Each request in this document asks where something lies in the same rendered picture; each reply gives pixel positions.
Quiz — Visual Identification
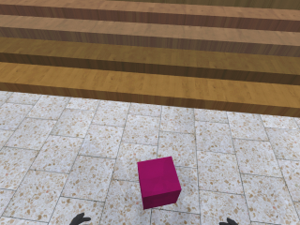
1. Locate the robot left hand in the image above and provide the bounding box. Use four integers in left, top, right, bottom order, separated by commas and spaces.
69, 213, 91, 225

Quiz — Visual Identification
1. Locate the carton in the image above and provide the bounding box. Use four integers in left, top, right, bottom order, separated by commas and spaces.
137, 156, 182, 210

